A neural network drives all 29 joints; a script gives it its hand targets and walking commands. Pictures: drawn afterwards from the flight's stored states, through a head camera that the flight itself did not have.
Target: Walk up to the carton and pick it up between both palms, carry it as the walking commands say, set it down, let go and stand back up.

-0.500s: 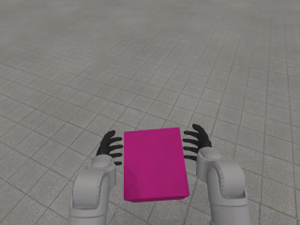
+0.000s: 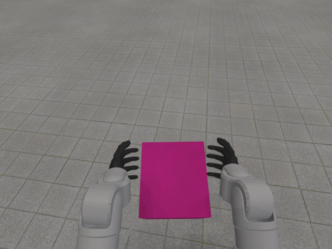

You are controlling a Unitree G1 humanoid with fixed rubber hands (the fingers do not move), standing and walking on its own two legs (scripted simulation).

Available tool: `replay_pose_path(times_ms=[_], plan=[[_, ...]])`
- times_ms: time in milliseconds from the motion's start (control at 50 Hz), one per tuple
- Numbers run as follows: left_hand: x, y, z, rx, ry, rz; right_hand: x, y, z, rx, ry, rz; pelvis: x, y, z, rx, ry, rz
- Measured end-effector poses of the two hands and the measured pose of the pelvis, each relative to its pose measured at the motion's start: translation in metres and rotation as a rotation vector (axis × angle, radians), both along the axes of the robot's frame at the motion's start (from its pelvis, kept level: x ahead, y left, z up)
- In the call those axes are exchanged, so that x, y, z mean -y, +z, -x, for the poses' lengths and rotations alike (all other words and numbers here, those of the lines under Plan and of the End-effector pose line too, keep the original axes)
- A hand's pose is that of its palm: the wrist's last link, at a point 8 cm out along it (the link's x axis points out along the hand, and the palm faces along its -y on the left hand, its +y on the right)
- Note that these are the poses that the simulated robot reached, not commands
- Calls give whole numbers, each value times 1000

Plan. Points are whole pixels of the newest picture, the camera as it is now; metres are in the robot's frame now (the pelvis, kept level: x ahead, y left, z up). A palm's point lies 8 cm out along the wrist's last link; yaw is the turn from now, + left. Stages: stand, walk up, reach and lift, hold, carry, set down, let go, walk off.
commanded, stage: carry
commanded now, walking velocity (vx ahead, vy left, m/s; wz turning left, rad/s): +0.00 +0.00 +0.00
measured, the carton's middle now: (173, 183) +0.31 +0.00 -0.02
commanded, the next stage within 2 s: hold in 1.96 s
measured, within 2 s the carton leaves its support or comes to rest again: neither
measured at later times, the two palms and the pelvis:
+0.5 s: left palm (85, 189) +0.24 +0.17 +0.11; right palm (210, 191) +0.23 -0.07 +0.11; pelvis -0.04 +0.07 +0.01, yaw -5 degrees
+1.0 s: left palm (93, 189) +0.24 +0.15 +0.11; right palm (217, 192) +0.23 -0.08 +0.11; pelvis -0.06 +0.05 +0.01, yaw -4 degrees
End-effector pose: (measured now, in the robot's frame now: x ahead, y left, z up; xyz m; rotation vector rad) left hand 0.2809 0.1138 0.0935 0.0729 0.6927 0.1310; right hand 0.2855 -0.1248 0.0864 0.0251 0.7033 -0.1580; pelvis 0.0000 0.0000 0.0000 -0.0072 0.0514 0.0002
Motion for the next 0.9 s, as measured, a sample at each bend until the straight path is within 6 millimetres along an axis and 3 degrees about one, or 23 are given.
replay_pose_path(times_ms=[120,260,340,600,900], plan=[[-8,-2,5,-7,-65,10,-7,10,21,16,-68,-7,-27,4,13,5,-43,-5],[-49,1,18,26,-19,50,-49,24,28,40,-20,58,-54,3,22,9,-77,9],[-60,8,31,34,-3,72,-60,25,33,20,-2,89,-59,5,29,14,-82,8],[-49,21,43,31,-55,4,-50,29,65,6,-65,44,-68,7,50,37,-80,2],[-42,20,46,22,-27,7,-44,28,60,1,-55,47,-56,7,57,35,-74,3]])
